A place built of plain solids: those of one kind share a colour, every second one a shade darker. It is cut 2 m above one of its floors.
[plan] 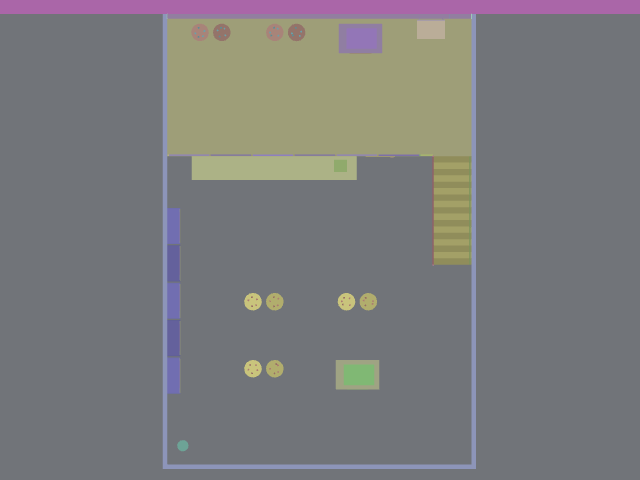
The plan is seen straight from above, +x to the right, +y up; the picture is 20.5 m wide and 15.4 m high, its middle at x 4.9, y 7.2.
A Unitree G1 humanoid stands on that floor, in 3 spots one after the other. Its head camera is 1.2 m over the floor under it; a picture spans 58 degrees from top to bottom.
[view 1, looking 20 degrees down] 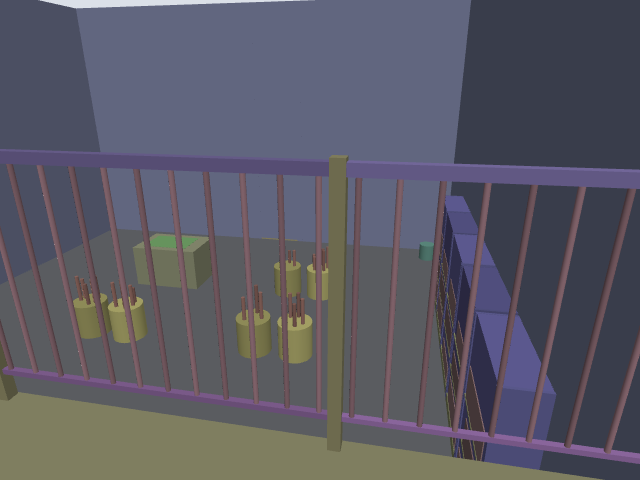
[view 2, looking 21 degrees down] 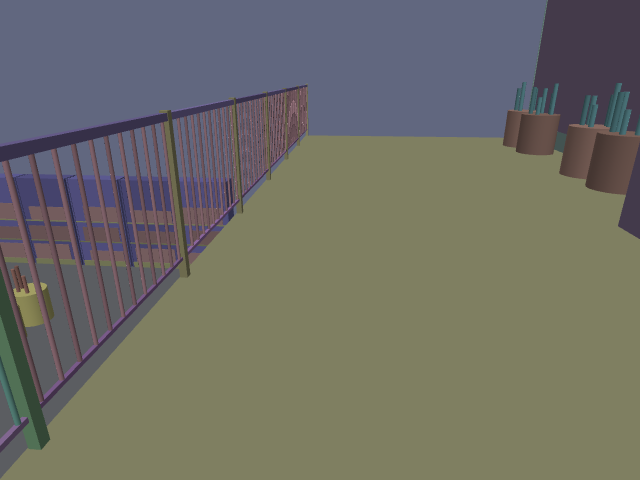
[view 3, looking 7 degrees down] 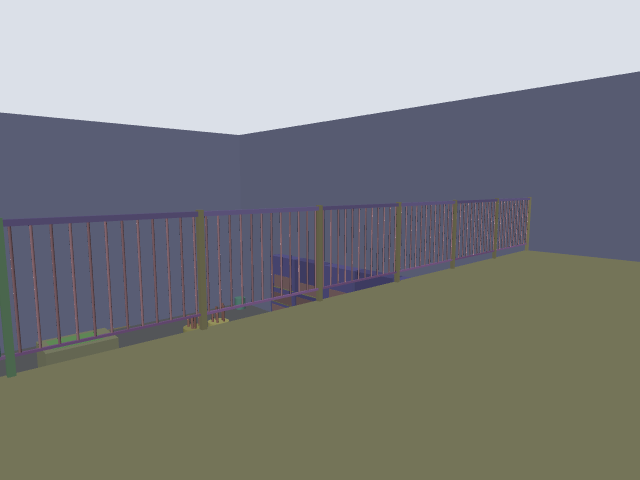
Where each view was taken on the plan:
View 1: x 1.20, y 11.09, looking -79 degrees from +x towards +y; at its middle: upper_guard_bar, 1.26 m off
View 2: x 9.16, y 10.99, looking -175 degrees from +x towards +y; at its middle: upper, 3.35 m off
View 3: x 8.46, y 13.20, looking -133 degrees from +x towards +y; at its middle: upper_guard_post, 4.48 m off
